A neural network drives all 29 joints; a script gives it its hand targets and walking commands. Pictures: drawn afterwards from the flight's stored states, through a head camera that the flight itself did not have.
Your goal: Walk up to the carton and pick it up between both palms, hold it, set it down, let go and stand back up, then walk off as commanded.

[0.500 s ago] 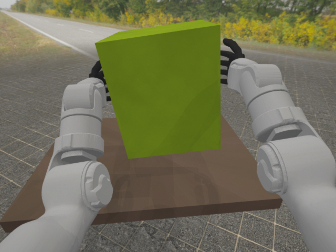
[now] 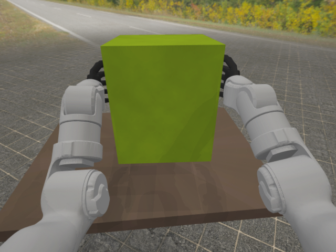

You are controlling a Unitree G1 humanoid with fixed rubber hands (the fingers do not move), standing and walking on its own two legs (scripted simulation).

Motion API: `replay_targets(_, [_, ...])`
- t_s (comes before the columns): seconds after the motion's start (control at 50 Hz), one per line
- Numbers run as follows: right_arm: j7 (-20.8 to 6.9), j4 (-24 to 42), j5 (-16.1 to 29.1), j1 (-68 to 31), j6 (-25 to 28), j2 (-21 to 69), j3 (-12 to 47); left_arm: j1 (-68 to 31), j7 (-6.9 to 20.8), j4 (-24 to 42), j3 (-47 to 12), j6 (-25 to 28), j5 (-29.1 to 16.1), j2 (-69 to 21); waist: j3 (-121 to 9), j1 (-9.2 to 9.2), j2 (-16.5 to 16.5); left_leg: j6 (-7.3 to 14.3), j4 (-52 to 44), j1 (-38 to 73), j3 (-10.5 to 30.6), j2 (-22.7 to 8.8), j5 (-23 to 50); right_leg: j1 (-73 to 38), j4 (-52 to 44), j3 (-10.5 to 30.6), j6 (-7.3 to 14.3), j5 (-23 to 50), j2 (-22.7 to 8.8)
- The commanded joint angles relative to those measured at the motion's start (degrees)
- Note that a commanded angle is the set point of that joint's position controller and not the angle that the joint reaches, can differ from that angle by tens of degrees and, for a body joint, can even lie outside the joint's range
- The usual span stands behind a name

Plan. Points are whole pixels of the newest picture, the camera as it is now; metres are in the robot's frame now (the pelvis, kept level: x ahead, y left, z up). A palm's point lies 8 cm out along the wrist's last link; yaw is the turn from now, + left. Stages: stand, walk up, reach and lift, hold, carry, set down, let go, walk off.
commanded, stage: hold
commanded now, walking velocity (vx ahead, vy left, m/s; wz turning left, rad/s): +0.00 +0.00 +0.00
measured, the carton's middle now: (163, 95) +0.40 +0.00 +0.27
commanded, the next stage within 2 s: set down in 0.38 s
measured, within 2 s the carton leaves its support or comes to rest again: neither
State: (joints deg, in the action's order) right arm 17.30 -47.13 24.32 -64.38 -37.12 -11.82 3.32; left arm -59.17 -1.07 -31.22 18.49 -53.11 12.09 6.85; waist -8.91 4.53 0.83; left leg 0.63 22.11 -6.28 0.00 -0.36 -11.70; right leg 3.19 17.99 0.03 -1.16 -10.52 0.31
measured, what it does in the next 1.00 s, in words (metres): stands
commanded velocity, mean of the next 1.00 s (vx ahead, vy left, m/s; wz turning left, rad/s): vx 0.00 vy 0.00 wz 0.00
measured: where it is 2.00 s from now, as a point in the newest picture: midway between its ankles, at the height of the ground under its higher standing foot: outside the picture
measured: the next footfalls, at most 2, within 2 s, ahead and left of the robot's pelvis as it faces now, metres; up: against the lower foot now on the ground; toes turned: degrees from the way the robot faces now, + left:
none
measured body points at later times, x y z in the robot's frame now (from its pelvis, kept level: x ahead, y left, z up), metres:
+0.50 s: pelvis -0.04 +0.00 +0.00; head -0.15 +0.02 +0.43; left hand +0.34 +0.15 +0.32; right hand +0.33 -0.15 +0.36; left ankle +0.01 +0.11 -0.75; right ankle -0.01 -0.13 -0.75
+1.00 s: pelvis +0.00 +0.00 +0.00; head -0.06 +0.03 +0.45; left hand +0.42 +0.15 +0.23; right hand +0.41 -0.15 +0.28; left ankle +0.01 +0.11 -0.75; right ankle -0.01 -0.13 -0.75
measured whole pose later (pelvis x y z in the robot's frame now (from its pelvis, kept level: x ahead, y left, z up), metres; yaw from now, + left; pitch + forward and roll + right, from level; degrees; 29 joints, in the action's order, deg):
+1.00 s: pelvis +0.00 +0.00 +0.00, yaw +0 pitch -4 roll -1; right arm 11.2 -54.4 10.4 -61.5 -15.1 -5.8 -6.8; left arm -54.5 3.2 -40.3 17.3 -35.9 15.6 7.0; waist -5.5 4.8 -2.9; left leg 0.6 19.3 -6.0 0.0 -0.3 -9.6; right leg 3.2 16.0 0.0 -1.2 -9.0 0.3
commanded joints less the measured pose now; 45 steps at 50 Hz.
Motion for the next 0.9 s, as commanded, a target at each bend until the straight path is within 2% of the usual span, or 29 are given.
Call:
replay_targets(0.0, [-5.4, 42.0, 16.2, -51.6, -0.6, 39.0, 14.1, -43.0, 8.4, 26.2, -21.2, 3.8, -15.8, -35.4, -31.8, 1.43, 0.6, -5.9, 3.8, 9.3, 1.9, 3.1, 35.2, -12.9, 2.1, 0.7, -4.4, 45.6, 6.4])
replay_targets(0.02, [-5.6, 37.5, 15.8, -50.2, -1.4, 38.9, 13.1, -45.6, 8.3, 27.7, -20.0, 3.5, -14.8, -33.8, -29.6, 0.96, 0.0, -5.2, 2.6, 9.4, 2.4, 2.5, 32.7, -11.3, 1.4, 0.6, -4.0, 37.8, 6.4])
replay_targets(0.04, [-5.5, 41.5, 15.9, -51.6, -1.3, 39.4, 14.6, -43.6, 8.7, 27.6, -19.7, 3.0, -14.3, -35.7, -30.9, 0.57, 0.1, -5.4, 3.1, 10.6, 1.8, 2.5, 35.5, -11.4, 1.4, 0.5, -3.9, 39.3, 6.5])
replay_targets(0.08, [-5.9, 38.1, 14.7, -52.5, -1.8, 38.6, 15.0, -42.2, 9.3, 24.2, -16.4, 2.3, -11.7, -35.0, -27.8, -1.70, -1.8, -4.9, 1.9, 9.2, 0.8, 2.4, 31.3, -10.7, 0.6, 0.7, -3.3, 33.9, 6.2])
replay_targets(0.1, [-6.1, 34.1, 14.3, -48.3, -2.4, 37.1, 13.2, -42.3, 9.9, 25.2, -16.5, 2.1, -10.7, -34.1, -25.0, -0.23, 0.6, -5.4, 0.9, 10.6, 0.8, 2.1, 30.8, -9.8, 0.1, 0.7, -2.6, 30.2, 6.3])
replay_targets(0.12, [-7.1, 33.0, 13.3, -51.1, -2.1, 35.9, 11.1, -44.8, 9.4, 24.1, -18.2, 2.2, -11.4, -36.0, -24.6, -0.62, 1.7, -5.1, 0.0, 9.2, 1.1, 1.3, 27.5, -7.0, -0.1, 0.9, -2.1, 24.4, 6.5])
replay_targets(0.14, [-7.5, 27.0, 11.2, -51.6, -2.8, 35.1, 9.0, -44.2, 10.1, 16.7, -15.4, 2.0, -10.4, -34.5, -18.7, -0.60, 0.2, -4.9, -1.1, 6.5, 1.0, 1.4, 21.2, -5.6, -2.1, 0.9, -1.4, 17.7, 5.8])
replay_targets(0.2, [-9.0, 22.2, 8.5, -53.5, -1.8, 36.3, 6.5, -47.5, 10.9, 13.1, -14.6, 3.4, -10.0, -34.1, -17.0, -1.03, -1.9, -3.8, -3.4, 2.1, 0.4, 0.6, 11.1, -3.7, -3.0, 0.9, -0.3, 7.8, 5.3])
replay_targets(0.22, [-9.6, 22.8, 9.2, -54.0, -1.4, 38.6, 7.1, -50.0, 10.6, 16.9, -15.4, 4.2, -10.1, -34.3, -20.0, -1.66, -1.6, -3.8, -3.9, 3.0, 0.5, 0.3, 13.0, -3.9, -2.2, 1.3, 0.0, 8.7, 5.4])
replay_targets(0.26, [-10.4, 17.3, 7.3, -54.2, -1.2, 35.7, 4.0, -48.5, 11.0, 8.1, -11.6, 4.1, -8.1, -32.2, -13.7, -2.50, -1.8, -3.3, -5.8, -0.9, 1.2, -0.1, 4.1, -0.9, -3.8, 1.4, 0.7, 0.8, 4.6])
replay_targets(0.3, [-11.4, 15.1, 5.8, -53.4, -0.5, 35.5, 2.8, -50.1, 11.2, 8.2, -12.8, 4.9, -8.6, -33.5, -15.1, -1.63, 0.8, -3.2, -7.1, -3.6, 1.0, -0.1, 1.0, -2.1, -3.1, 1.2, 1.2, -0.2, 5.0])
replay_targets(0.36, [-12.9, 8.8, 2.5, -54.5, 0.5, 35.9, -1.2, -54.5, 11.5, 2.9, -11.6, 6.7, -7.9, -31.2, -12.0, -1.57, 0.7, -1.2, -10.8, -9.1, 1.6, -1.5, -11.3, -2.4, -1.7, 0.1, 0.7, -5.8, 5.4])
replay_targets(0.38, [-12.2, 6.3, -2.1, -53.6, 2.2, 33.1, -6.9, -58.3, 13.0, -1.0, -9.4, 9.4, -7.4, -28.1, -3.6, 2.19, -2.0, 0.9, -12.9, -9.6, -0.5, 0.6, -17.3, -0.9, -5.8, 0.6, 0.5, -12.8, 4.4])
replay_targets(0.4, [-12.6, 7.1, -5.5, -55.7, 4.5, 32.5, -9.4, -58.5, 13.4, -4.2, -7.9, 11.3, -6.6, -27.5, -4.8, 1.83, -2.1, 1.8, -14.9, -11.2, 1.0, -1.2, -22.5, -0.5, -5.3, -0.4, 0.1, -14.6, 4.4])
replay_targets(0.42, [-13.1, 4.9, -7.5, -54.4, 6.2, 33.7, -10.4, -59.4, 13.7, -3.7, -7.2, 13.5, -6.2, -27.0, -6.8, 1.89, -2.2, 1.5, -13.8, -8.8, 0.7, -0.4, -21.4, 0.5, -5.5, -0.6, 0.3, -14.7, 3.9])
replay_targets(0.44, [-13.6, 2.3, -9.9, -54.1, 7.5, 33.9, -12.0, -57.2, 14.2, -9.1, -4.5, 14.7, -5.0, -24.6, -5.0, 1.68, -5.5, 2.3, -13.4, -8.1, 0.7, 0.1, -21.5, 2.9, -6.7, -0.8, 0.6, -17.9, 2.9])
replay_targets(0.48, [-13.5, 1.6, -10.8, -52.7, 11.7, 36.2, -10.8, -57.0, 14.7, -7.6, -5.5, 18.5, -4.8, -24.2, -8.4, 2.30, -4.9, 1.0, -9.5, -0.7, -0.1, 2.4, -13.2, 5.5, -7.9, -0.9, 1.0, -15.8, 1.3])
replay_targets(0.5, [-13.3, -1.3, -13.1, -50.1, 12.5, 36.5, -11.9, -56.5, 15.2, -9.4, -6.3, 19.3, -4.3, -24.9, -6.1, 3.78, -5.1, 0.2, -9.5, -0.6, -0.1, 2.8, -12.5, 5.0, -8.3, -1.3, 0.7, -14.6, 1.1])
replay_targets(0.52, [-13.8, -3.6, -14.0, -47.2, 12.6, 37.1, -11.9, -54.6, 15.5, -10.3, -3.9, 20.0, -2.6, -23.6, -5.8, 2.92, -5.9, 1.0, -10.2, -0.8, -0.3, 2.4, -11.2, 3.5, -8.0, -2.0, 0.3, -13.4, 1.9])
replay_targets(0.54, [-14.1, -7.3, -14.5, -45.9, 12.7, 37.6, -11.9, -54.2, 15.4, -10.0, -3.2, 20.2, -1.2, -23.6, -4.0, 1.79, -3.4, 1.1, -12.0, -3.7, -1.2, 1.9, -11.0, -0.2, -6.8, -2.0, -0.7, -11.9, 2.8])
replay_targets(0.58, [-14.0, -8.2, -16.7, -42.2, 13.5, 39.0, -12.8, -51.8, 16.5, -9.9, -0.5, 20.8, 1.3, -20.9, -4.3, 2.01, -5.9, 1.7, -11.5, -1.9, -1.7, 2.2, -7.8, -2.5, -7.6, -1.8, -1.5, -8.8, 2.6])
replay_targets(0.64, [-14.0, -10.1, -15.6, -41.2, 15.0, 37.6, -12.5, -52.9, 16.7, -6.0, -1.1, 21.2, 2.6, -20.6, -5.0, 1.40, -2.2, 0.8, -11.9, 0.4, -2.2, 2.4, -6.7, -2.2, -7.0, -2.2, -1.3, -8.3, 2.6])
replay_targets(0.66, [-13.9, -10.1, -15.4, -40.0, 15.6, 37.9, -12.2, -53.9, 16.9, -4.5, -4.3, 21.4, 1.4, -22.5, -6.0, 3.15, -0.1, -0.2, -12.2, 1.2, -2.0, 1.9, -7.1, -2.6, -6.8, -2.2, -0.8, -7.7, 2.3])
replay_targets(0.68, [-13.7, -8.8, -15.0, -39.8, 17.0, 38.3, -12.5, -56.1, 16.6, -1.2, -5.5, 22.3, 1.3, -22.3, -6.9, 2.76, 1.4, -0.6, -11.7, 1.1, -2.2, 2.2, -4.8, -3.5, -5.8, -2.4, -1.0, -5.3, 2.2])
replay_targets(0.72, [-13.0, -9.0, -14.1, -39.2, 17.9, 38.0, -12.2, -55.4, 16.3, -0.6, -8.7, 22.3, 0.0, -23.5, -8.4, 4.25, 3.2, -1.8, -10.9, 3.1, -2.1, 2.3, -1.6, -4.7, -5.6, -2.7, -0.7, -1.1, 2.4])
replay_targets(0.74, [-12.9, -8.2, -13.5, -37.3, 18.5, 39.4, -10.1, -55.1, 16.1, 0.6, -7.4, 23.2, -0.1, -22.6, -10.7, 4.07, 1.8, -1.6, -9.3, 4.9, -2.5, 2.7, 1.5, -5.8, -5.1, -2.6, -1.0, 1.5, 2.3])
replay_targets(0.78, [-11.8, -5.6, -11.3, -37.5, 19.6, 39.8, -7.0, -54.9, 15.4, 5.0, -12.0, 24.1, -2.5, -24.9, -16.1, 5.51, 2.7, -2.5, -6.5, 9.9, -1.8, 2.8, 12.9, -7.5, -3.8, -3.2, -0.8, 10.8, 2.8])
replay_targets(0.84, [-10.3, 3.0, -9.1, -38.6, 21.6, 44.1, 1.6, -51.1, 13.4, 10.7, -15.6, 26.0, -5.2, -27.4, -23.5, 4.53, 1.9, -3.1, -2.8, 14.3, -0.9, 3.9, 27.3, -13.3, -1.4, -3.1, -2.2, 25.7, 3.3])
replay_targets(0.88, [-9.8, 8.9, -5.6, -39.6, 23.5, 46.3, 5.8, -53.7, 12.0, 19.7, -20.2, 27.2, -8.2, -30.6, -30.5, 4.51, 4.1, -4.5, 0.4, 18.9, -0.4, 3.9, 36.2, -15.6, 0.5, -2.4, -2.9, 35.0, 3.4])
